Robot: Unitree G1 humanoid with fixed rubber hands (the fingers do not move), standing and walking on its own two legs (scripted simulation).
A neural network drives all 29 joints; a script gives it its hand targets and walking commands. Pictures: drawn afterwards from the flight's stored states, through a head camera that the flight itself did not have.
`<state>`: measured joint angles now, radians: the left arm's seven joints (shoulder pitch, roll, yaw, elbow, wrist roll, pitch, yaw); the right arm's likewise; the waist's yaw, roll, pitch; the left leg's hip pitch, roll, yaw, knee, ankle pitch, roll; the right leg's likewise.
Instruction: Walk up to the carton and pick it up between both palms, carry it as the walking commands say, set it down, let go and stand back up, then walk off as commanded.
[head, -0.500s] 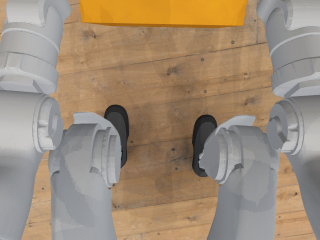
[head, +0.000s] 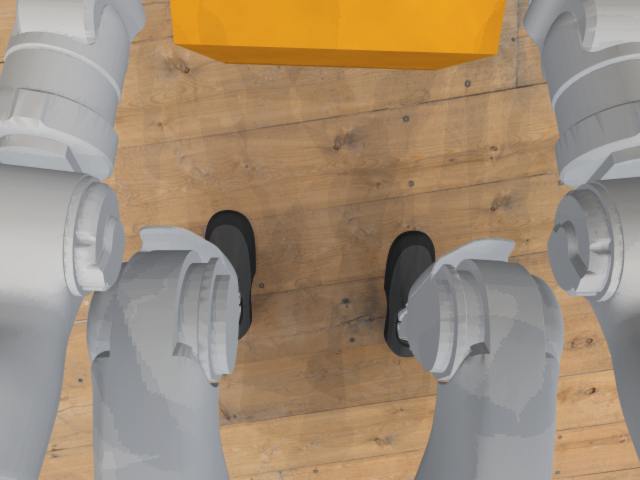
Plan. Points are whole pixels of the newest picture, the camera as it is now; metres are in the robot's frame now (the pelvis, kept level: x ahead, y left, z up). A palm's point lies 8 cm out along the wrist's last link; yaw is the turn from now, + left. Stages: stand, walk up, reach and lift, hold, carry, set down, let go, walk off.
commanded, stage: set down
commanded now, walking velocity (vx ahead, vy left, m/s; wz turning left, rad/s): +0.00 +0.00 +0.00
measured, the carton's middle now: out of the picture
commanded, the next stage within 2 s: none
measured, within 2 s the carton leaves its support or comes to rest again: neither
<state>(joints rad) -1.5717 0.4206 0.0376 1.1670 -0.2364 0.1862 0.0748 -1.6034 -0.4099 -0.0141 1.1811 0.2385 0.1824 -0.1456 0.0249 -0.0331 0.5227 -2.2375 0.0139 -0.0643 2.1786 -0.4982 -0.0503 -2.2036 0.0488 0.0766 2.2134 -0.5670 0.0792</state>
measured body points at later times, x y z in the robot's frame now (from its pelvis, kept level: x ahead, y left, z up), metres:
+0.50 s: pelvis +0.01 +0.00 -0.01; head +0.39 +0.01 +0.22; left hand +0.56 +0.20 -0.20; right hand +0.57 -0.17 -0.20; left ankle +0.14 +0.14 -0.33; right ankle +0.12 -0.14 -0.33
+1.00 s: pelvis +0.01 +0.00 -0.01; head +0.38 +0.01 +0.22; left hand +0.56 +0.20 -0.20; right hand +0.57 -0.17 -0.20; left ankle +0.14 +0.14 -0.33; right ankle +0.12 -0.14 -0.33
